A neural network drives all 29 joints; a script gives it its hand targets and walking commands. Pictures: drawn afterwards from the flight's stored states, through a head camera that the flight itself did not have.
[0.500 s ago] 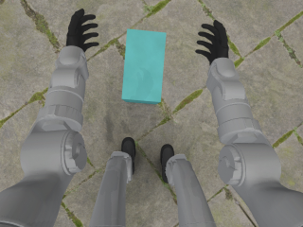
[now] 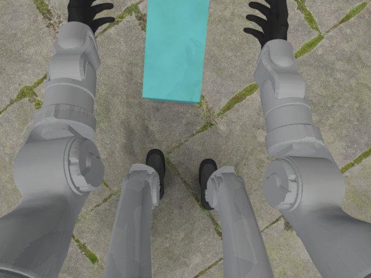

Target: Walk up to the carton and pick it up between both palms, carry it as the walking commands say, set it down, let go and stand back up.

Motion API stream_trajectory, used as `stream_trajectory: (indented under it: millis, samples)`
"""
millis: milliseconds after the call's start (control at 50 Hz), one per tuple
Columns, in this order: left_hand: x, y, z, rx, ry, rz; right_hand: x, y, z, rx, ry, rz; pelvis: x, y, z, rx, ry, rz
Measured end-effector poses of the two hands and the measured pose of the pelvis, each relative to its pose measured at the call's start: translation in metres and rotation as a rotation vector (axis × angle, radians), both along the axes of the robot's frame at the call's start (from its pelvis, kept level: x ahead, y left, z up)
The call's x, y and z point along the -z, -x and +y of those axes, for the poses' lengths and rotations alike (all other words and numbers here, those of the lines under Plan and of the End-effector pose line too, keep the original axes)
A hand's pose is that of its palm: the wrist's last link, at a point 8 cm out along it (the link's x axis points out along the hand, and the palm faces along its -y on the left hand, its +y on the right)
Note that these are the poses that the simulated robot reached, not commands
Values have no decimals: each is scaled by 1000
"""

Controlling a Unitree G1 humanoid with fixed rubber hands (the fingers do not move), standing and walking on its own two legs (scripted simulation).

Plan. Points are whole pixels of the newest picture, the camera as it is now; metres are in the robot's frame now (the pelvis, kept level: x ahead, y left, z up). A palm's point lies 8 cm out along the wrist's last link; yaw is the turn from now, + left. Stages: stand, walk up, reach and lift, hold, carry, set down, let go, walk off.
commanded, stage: reach and lift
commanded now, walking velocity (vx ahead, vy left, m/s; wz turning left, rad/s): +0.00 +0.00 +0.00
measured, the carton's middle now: (175, 55) +0.57 +0.04 -0.48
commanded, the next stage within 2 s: none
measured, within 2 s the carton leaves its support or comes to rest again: neither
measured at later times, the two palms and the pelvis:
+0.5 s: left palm (107, 47) +0.54 +0.20 -0.29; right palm (243, 58) +0.52 -0.13 -0.29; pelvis -0.03 +0.01 -0.14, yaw -2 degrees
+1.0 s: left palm (122, 63) +0.52 +0.19 -0.42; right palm (228, 72) +0.51 -0.13 -0.42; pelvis -0.05 +0.01 -0.23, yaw -2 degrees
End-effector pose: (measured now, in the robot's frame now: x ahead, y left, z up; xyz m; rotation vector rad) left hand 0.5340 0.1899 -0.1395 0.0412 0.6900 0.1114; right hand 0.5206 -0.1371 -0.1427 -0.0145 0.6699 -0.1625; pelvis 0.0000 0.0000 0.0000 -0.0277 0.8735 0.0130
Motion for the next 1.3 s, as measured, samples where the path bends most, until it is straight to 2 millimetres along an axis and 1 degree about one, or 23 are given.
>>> stream_trajectory:
  millis: [160,200,280,440,640,720,820,900,960,1020,1100,1200,1300]
  samples:
    - [56,2,10,-25,0,-10,56,3,3,-4,9,9,52,7,2,0,7,4]
    - [66,0,11,-22,-5,-26,67,3,4,-3,12,3,64,10,3,0,11,-9]
    - [90,1,10,-18,-1,1,90,5,3,-6,21,23,88,15,5,2,18,-25]
    - [134,-2,6,-14,1,-1,131,0,6,-18,25,28,128,26,11,8,27,-72]
    - [191,0,7,-11,5,28,187,1,11,-35,14,59,168,35,14,5,32,-143]
    - [210,-1,6,-12,8,14,208,3,11,-40,15,56,179,40,13,6,31,-207]
    - [239,3,5,-7,11,27,236,4,13,-45,1,62,193,47,11,10,31,-283]
    - [264,9,3,-6,20,70,260,11,13,-46,-4,109,208,47,9,13,28,-270]
    - [278,11,1,-6,27,85,273,13,12,-46,-6,114,219,46,8,18,27,-270]
    - [284,10,1,-8,17,79,280,13,11,-41,-12,112,228,46,7,28,23,-277]
    - [280,5,2,-10,6,65,279,6,12,-51,-7,86,234,44,7,29,19,-286]
    - [272,-2,3,-21,20,44,274,2,13,-62,0,83,234,43,5,28,15,-291]
    - [273,3,1,-12,33,53,273,5,16,-73,-3,94,230,42,4,28,19,-287]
